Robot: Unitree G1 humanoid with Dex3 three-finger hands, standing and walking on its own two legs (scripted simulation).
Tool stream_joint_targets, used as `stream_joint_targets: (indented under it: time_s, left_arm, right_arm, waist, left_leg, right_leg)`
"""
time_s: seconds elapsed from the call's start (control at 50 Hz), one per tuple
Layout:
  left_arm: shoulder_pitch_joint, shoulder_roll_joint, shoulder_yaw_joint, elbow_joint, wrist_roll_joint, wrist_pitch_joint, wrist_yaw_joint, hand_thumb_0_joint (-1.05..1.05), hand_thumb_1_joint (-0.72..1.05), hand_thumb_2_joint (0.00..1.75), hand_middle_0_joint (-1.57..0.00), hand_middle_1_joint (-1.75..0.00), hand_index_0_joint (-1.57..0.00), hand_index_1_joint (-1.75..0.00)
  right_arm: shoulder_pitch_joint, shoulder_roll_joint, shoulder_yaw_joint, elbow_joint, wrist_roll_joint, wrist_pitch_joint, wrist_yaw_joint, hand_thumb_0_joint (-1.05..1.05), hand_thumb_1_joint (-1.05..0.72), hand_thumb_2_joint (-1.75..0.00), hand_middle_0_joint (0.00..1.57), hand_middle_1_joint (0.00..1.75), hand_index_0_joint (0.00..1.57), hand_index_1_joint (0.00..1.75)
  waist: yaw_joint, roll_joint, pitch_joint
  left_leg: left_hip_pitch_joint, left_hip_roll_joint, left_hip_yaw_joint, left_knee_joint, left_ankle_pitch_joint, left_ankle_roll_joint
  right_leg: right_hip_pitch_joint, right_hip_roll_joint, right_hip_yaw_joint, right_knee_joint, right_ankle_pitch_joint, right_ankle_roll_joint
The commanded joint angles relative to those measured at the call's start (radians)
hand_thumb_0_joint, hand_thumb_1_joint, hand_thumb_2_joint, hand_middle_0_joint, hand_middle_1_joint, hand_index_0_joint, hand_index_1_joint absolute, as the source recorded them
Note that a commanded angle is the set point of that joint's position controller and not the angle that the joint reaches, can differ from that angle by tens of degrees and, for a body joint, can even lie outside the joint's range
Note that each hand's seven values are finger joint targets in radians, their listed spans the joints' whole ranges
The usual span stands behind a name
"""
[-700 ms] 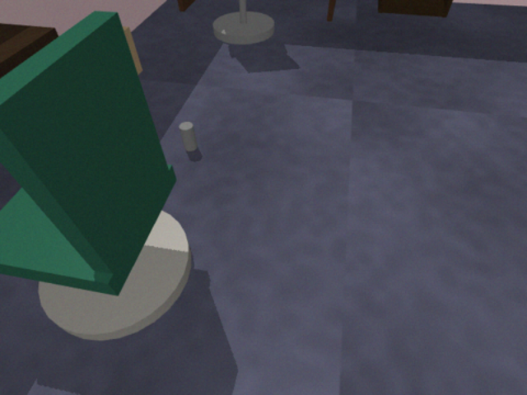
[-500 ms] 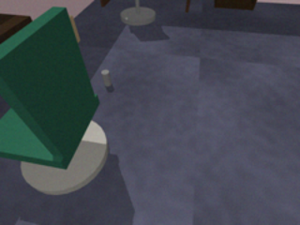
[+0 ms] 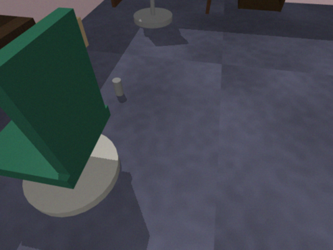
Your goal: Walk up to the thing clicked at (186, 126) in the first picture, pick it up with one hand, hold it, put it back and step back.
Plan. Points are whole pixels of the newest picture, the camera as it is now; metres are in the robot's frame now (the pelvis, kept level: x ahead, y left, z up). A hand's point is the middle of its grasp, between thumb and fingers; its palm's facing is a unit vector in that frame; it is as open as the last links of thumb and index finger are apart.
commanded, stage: stand
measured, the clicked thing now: (118, 87) +1.55 +0.43 -0.70
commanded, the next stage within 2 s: walk up in 0.42 s
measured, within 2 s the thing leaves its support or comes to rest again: neither
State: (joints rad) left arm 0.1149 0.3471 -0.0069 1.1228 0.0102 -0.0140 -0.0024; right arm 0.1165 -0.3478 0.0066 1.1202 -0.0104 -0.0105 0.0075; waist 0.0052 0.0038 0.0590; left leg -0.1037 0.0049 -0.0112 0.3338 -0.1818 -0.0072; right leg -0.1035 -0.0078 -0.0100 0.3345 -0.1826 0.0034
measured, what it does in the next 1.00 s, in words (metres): lifts its right foot, turning right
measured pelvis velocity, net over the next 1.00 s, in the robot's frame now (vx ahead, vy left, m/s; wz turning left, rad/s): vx -0.02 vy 0.05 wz -0.43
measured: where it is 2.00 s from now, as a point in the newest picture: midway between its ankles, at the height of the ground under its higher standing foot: outside the picture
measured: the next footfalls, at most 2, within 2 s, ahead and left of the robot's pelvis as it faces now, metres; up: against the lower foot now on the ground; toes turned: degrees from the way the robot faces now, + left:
right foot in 1.02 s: -0.02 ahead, -0.09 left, +0.00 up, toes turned -27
left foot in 1.36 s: +0.12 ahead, +0.10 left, +0.00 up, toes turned -42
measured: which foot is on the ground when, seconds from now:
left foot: down 0.00-1.00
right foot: down 0.00-0.64, up 0.66-1.00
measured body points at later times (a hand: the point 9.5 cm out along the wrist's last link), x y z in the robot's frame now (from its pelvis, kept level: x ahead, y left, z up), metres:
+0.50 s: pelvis +0.00 +0.01 -0.01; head +0.02 +0.00 +0.44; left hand +0.07 +0.31 -0.13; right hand +0.09 -0.31 -0.13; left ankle +0.00 +0.12 -0.75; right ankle +0.00 -0.12 -0.75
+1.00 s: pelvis -0.02 +0.05 -0.02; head +0.03 +0.02 +0.43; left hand +0.22 +0.28 -0.13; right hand -0.11 -0.27 -0.13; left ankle +0.00 +0.14 -0.75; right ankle -0.06 -0.07 -0.74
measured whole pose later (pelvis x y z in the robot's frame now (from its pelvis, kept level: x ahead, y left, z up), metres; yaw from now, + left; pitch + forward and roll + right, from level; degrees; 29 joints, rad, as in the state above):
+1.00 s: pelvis -0.02 +0.05 -0.02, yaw -25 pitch -2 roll -1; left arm 0.20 0.42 0.05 0.79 0.02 0.03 -0.03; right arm 0.29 -0.40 -0.08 0.78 -0.03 0.01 0.03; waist -0.06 0.02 0.15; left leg -0.20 0.08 0.18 0.61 -0.38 0.03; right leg -0.31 0.00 -0.02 0.69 -0.39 -0.03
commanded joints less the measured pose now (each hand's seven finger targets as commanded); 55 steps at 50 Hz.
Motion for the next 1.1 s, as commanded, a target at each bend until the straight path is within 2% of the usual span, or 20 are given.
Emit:
stream_joint_targets:
  time_s: [0.0,0.38,0.4,0.5,0.56,0.58,0.6,0.62,0.64,0.66,0.7,0.74,0.84,0.94,0.98,1.0,1.02,1.04,1.06,1.08]
  left_arm:
    - [-0.038,0.208,0.044,-0.065,-0.001,-0.018,0.010,0.00,0.90,0.90,-0.20,-0.30,-0.20,-0.30]
    - [-0.036,0.214,0.045,-0.065,-0.002,-0.016,0.010,0.00,0.90,0.90,-0.20,-0.30,-0.20,-0.30]
    - [0.004,0.277,0.069,-0.139,0.013,0.003,0.011,0.00,0.90,0.90,-0.20,-0.30,-0.20,-0.30]
    - [0.046,0.341,0.106,-0.222,0.022,-0.007,0.017,0.00,0.90,0.90,-0.20,-0.30,-0.20,-0.30]
    - [0.044,0.300,0.101,-0.288,0.022,-0.003,0.022,0.00,0.90,0.90,-0.20,-0.30,-0.20,-0.30]
    - [0.034,0.279,0.094,-0.307,0.015,0.001,0.023,0.00,0.90,0.90,-0.20,-0.30,-0.20,-0.30]
    - [-0.003,0.240,0.081,-0.339,0.005,0.006,0.023,0.00,0.90,0.90,-0.20,-0.30,-0.20,-0.30]
    - [0.000,0.175,0.068,-0.361,-0.002,0.011,0.026,0.00,0.90,0.90,-0.20,-0.30,-0.20,-0.30]
    - [0.064,0.220,0.078,-0.355,0.014,0.022,0.036,0.00,0.90,0.90,-0.20,-0.30,-0.20,-0.30]
    - [0.089,0.258,0.086,-0.345,0.018,0.027,0.036,0.00,0.90,0.90,-0.20,-0.30,-0.20,-0.30]
    - [0.123,0.250,0.099,-0.333,0.007,0.032,0.015,0.00,0.90,0.90,-0.20,-0.30,-0.20,-0.30]
    - [0.145,0.231,0.098,-0.341,-0.002,0.035,-0.006,0.00,0.90,0.90,-0.20,-0.30,-0.20,-0.30]
    - [0.063,0.211,0.101,-0.418,0.008,0.029,-0.024,0.00,0.90,0.90,-0.20,-0.30,-0.20,-0.30]
    - [0.121,0.202,0.113,-0.411,0.014,0.019,-0.020,0.00,0.90,0.90,-0.20,-0.30,-0.20,-0.30]
    - [0.201,0.208,0.122,-0.386,0.018,0.004,-0.013,0.00,0.90,0.90,-0.20,-0.30,-0.20,-0.30]
    - [0.270,0.272,0.146,-0.370,0.025,-0.008,-0.003,0.00,0.90,0.90,-0.20,-0.30,-0.20,-0.30]
    - [0.282,0.360,0.170,-0.393,0.030,-0.024,0.009,0.00,0.90,0.90,-0.20,-0.30,-0.20,-0.30]
    - [0.235,0.378,0.163,-0.415,0.018,-0.019,0.009,0.00,0.90,0.90,-0.20,-0.30,-0.20,-0.30]
    - [0.204,0.341,0.159,-0.426,0.000,-0.015,0.012,0.00,0.90,0.90,-0.20,-0.30,-0.20,-0.30]
    - [0.162,0.312,0.145,-0.431,-0.006,-0.015,0.017,0.00,0.90,0.90,-0.20,-0.30,-0.20,-0.30]
  right_arm:
    - [-0.040,-0.207,-0.037,-0.059,0.003,-0.021,-0.018,0.00,-0.90,-0.90,0.20,0.30,0.20,0.30]
    - [-0.040,-0.211,-0.039,-0.059,0.003,-0.021,-0.019,0.00,-0.90,-0.90,0.20,0.30,0.20,0.30]
    - [-0.081,-0.325,-0.112,-0.130,-0.007,-0.012,-0.013,0.00,-0.90,-0.90,0.20,0.30,0.20,0.30]
    - [-0.036,-0.231,-0.129,-0.236,0.015,0.008,-0.001,0.00,-0.90,-0.90,0.20,0.30,0.20,0.30]
    - [0.031,-0.195,-0.132,-0.259,0.012,0.014,-0.006,0.00,-0.90,-0.90,0.20,0.30,0.20,0.30]
    - [0.050,-0.203,-0.139,-0.266,0.003,0.009,-0.007,0.00,-0.90,-0.90,0.20,0.30,0.20,0.30]
    - [0.091,-0.240,-0.153,-0.270,-0.010,0.003,-0.011,0.00,-0.90,-0.90,0.20,0.30,0.20,0.30]
    - [0.090,-0.303,-0.171,-0.293,-0.027,0.001,-0.015,0.00,-0.90,-0.90,0.20,0.30,0.20,0.30]
    - [0.043,-0.326,-0.183,-0.343,-0.030,0.003,-0.011,0.00,-0.90,-0.90,0.20,0.30,0.20,0.30]
    - [0.033,-0.321,-0.190,-0.355,-0.017,0.002,-0.005,0.00,-0.90,-0.90,0.20,0.30,0.20,0.30]
    - [0.003,-0.265,-0.170,-0.376,-0.019,-0.006,-0.009,0.00,-0.90,-0.90,0.20,0.30,0.20,0.30]
    - [0.027,-0.270,-0.165,-0.382,-0.018,-0.013,-0.015,0.00,-0.90,-0.90,0.20,0.30,0.20,0.30]
    - [0.155,-0.292,-0.168,-0.407,-0.020,-0.014,-0.005,0.00,-0.90,-0.90,0.20,0.30,0.20,0.30]
    - [0.136,-0.308,-0.165,-0.444,-0.016,0.002,0.004,0.00,-0.90,-0.90,0.20,0.30,0.20,0.30]
    - [0.113,-0.301,-0.156,-0.455,-0.003,0.008,0.006,0.00,-0.90,-0.90,0.20,0.30,0.20,0.30]
    - [0.127,-0.251,-0.137,-0.462,0.003,0.007,0.006,0.00,-0.90,-0.90,0.20,0.30,0.20,0.30]
    - [0.146,-0.157,-0.103,-0.492,0.008,0.004,0.010,0.00,-0.90,-0.90,0.20,0.30,0.20,0.30]
    - [0.108,-0.236,-0.120,-0.479,0.000,0.018,-0.007,0.00,-0.90,-0.90,0.20,0.30,0.20,0.30]
    - [0.124,-0.255,-0.126,-0.457,0.002,0.020,-0.011,0.00,-0.90,-0.90,0.20,0.30,0.20,0.30]
    - [0.143,-0.255,-0.124,-0.432,0.007,0.018,-0.009,0.00,-0.90,-0.90,0.20,0.30,0.20,0.30]
  waist:
    - [-0.002,-0.003,-0.077]
    - [-0.001,-0.006,-0.072]
    - [-0.021,-0.015,-0.016]
    - [-0.001,-0.205,-0.094]
    - [-0.036,-0.213,-0.117]
    - [-0.059,-0.135,-0.130]
    - [-0.087,-0.012,-0.149]
    - [-0.086,0.196,-0.129]
    - [-0.059,0.200,-0.149]
    - [-0.050,0.160,-0.101]
    - [-0.011,0.089,-0.022]
    - [-0.021,0.142,-0.010]
    - [-0.083,0.166,-0.034]
    - [-0.050,0.173,-0.061]
    - [0.009,0.117,-0.087]
    - [0.049,-0.037,-0.123]
    - [0.049,-0.315,-0.135]
    - [0.061,-0.223,-0.093]
    - [0.041,-0.157,-0.054]
    - [0.019,-0.102,-0.027]
  left_leg:
    - [-0.001,0.120,-0.093,-0.057,0.127,0.033]
    - [0.004,0.116,-0.096,-0.063,0.128,0.029]
    - [0.051,0.063,0.031,0.113,0.018,0.035]
    - [-0.131,-0.022,-0.060,0.370,-0.265,0.049]
    - [-0.160,-0.030,-0.074,0.329,-0.334,0.047]
    - [-0.077,-0.014,-0.074,0.183,-0.229,0.056]
    - [0.061,0.078,-0.153,0.047,-0.077,0.068]
    - [0.191,0.275,-0.348,-0.002,0.140,0.116]
    - [0.109,0.425,-0.392,-0.006,0.229,0.197]
    - [-0.015,0.452,-0.379,-0.032,0.229,0.247]
    - [-0.020,0.322,-0.220,0.005,0.293,0.181]
    - [0.009,0.254,-0.107,0.024,0.293,0.131]
    - [0.095,0.273,-0.061,0.066,0.385,0.147]
    - [-0.013,0.298,-0.035,0.154,0.323,0.173]
    - [-0.091,0.254,0.039,0.307,0.279,0.138]
    - [-0.217,0.188,0.093,0.519,0.196,0.085]
    - [-0.501,0.024,0.117,0.733,-0.338,0.013]
    - [-0.481,0.033,-0.001,0.810,-0.494,0.004]
    - [-0.469,0.058,-0.037,0.836,-0.466,-0.002]
    - [-0.467,0.074,-0.048,0.807,-0.402,-0.001]
  right_leg:
    - [0.006,-0.119,0.096,-0.053,0.126,-0.029]
    - [0.000,-0.119,0.093,-0.055,0.109,-0.031]
    - [-0.187,-0.113,0.221,0.006,0.236,-0.053]
    - [-0.156,-0.234,0.494,0.067,0.349,-0.232]
    - [-0.132,-0.233,0.518,0.100,0.433,-0.239]
    - [-0.183,-0.167,0.442,0.169,0.408,-0.183]
    - [-0.306,-0.057,0.317,0.306,0.299,-0.103]
    - [-0.511,0.096,0.161,0.469,-0.016,-0.031]
    - [-0.493,0.067,0.127,0.592,-0.352,-0.012]
    - [-0.432,0.034,0.118,0.714,-0.376,-0.004]
    - [-0.427,0.007,0.126,0.745,-0.290,-0.016]
    - [-0.443,0.006,0.098,0.676,-0.203,-0.020]
    - [-0.402,0.003,0.008,0.497,-0.208,-0.010]
    - [-0.202,0.035,-0.053,0.324,-0.222,-0.035]
    - [-0.039,0.052,-0.056,0.135,-0.111,-0.071]
    - [0.125,-0.017,0.095,0.040,-0.085,-0.107]
    - [0.260,-0.287,0.535,0.008,0.099,-0.207]
    - [0.077,-0.383,0.654,0.007,0.081,-0.348]
    - [0.026,-0.353,0.562,0.013,0.078,-0.349]
    - [0.010,-0.282,0.453,0.040,0.086,-0.302]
